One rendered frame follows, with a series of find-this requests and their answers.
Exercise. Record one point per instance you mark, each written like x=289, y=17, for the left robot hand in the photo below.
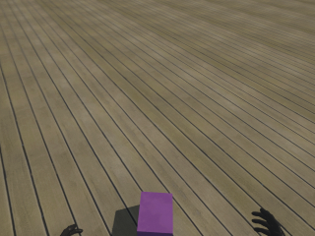
x=71, y=230

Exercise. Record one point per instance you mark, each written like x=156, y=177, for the right robot hand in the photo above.
x=270, y=223

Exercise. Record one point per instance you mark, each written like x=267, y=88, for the carton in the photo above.
x=155, y=214

